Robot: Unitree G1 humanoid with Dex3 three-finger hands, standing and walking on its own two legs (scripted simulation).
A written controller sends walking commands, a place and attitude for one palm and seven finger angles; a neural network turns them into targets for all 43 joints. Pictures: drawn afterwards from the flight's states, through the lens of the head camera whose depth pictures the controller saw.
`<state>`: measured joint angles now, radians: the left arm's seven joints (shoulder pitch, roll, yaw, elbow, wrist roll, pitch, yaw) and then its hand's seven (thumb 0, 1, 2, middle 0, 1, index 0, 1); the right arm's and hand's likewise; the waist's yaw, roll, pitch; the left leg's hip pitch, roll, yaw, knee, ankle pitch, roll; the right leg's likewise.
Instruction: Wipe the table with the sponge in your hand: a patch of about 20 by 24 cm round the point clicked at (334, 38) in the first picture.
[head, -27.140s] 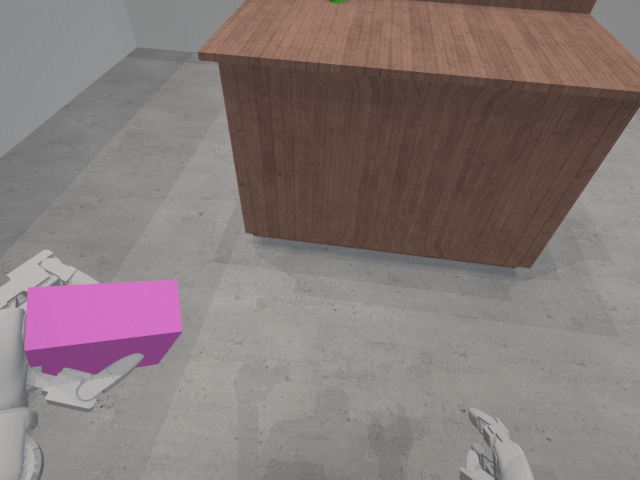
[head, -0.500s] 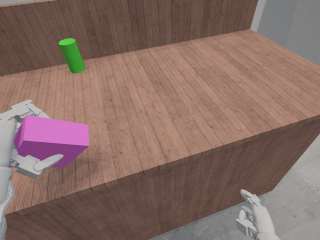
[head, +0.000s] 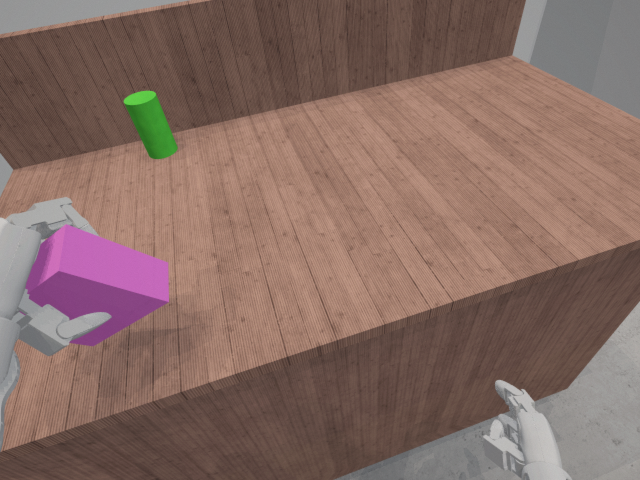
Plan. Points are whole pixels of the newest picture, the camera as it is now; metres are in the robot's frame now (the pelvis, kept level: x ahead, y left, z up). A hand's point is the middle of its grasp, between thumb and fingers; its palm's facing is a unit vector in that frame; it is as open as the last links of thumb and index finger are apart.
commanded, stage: turn the palm down, sponge in hand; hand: left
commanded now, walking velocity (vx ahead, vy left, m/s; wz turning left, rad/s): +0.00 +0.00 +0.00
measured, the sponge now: (97, 297) +0.23 +0.27 +0.17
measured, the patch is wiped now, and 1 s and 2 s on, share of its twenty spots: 0.00 0.00 0.00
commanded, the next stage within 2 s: move the sponge above the wiping area in 1.26 s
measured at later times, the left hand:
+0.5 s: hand (61, 253) +0.23 +0.28 +0.23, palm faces +0.28 -0.21 -0.94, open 9.3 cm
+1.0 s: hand (65, 246) +0.23 +0.27 +0.24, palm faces +0.35 -0.12 -0.93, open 9.3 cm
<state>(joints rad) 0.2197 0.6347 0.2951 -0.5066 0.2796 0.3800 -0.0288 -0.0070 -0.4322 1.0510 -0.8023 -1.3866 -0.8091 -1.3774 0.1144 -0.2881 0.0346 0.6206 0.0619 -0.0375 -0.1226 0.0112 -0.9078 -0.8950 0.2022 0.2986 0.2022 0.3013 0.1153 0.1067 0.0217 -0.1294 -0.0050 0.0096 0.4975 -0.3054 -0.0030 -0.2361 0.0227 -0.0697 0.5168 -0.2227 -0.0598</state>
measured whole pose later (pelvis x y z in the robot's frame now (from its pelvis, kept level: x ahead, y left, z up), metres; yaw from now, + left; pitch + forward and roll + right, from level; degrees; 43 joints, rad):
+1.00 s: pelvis -0.02 +0.00 +0.00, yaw -1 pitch -5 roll +2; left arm -0.06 0.65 0.07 -0.44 0.68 0.56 -0.11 -0.01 -0.44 1.05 -0.80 -1.38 -0.81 -1.38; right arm -0.04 -0.28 0.08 0.64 0.07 0.01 -0.09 0.01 -0.91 -0.90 0.20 0.30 0.20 0.30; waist 0.14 0.13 0.02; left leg -0.11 -0.01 0.03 0.45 -0.25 -0.01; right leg -0.24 0.02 -0.04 0.49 -0.17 -0.07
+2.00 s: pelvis -0.01 +0.01 +0.01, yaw -2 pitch -5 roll +1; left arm -0.05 0.60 0.03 -0.43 0.72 0.57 -0.10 -0.01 -0.44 1.05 -0.80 -1.39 -0.81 -1.38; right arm -0.02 -0.27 0.07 0.64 0.07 0.02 -0.08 0.01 -0.91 -0.90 0.20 0.30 0.19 0.30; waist 0.14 0.13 0.01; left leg -0.08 -0.02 0.04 0.40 -0.24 0.01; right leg -0.21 0.02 -0.03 0.44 -0.16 -0.06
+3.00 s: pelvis +0.00 +0.01 +0.01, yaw -1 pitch -3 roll +1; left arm -0.15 0.57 -0.05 -0.18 0.82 0.52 -0.13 -0.01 -0.44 1.05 -0.80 -1.39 -0.81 -1.38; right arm -0.02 -0.26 0.08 0.68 0.06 -0.01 -0.08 0.01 -0.91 -0.90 0.20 0.30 0.20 0.30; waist 0.14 0.12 0.01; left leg -0.09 -0.02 0.02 0.39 -0.24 0.01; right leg -0.21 0.01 -0.04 0.44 -0.17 -0.05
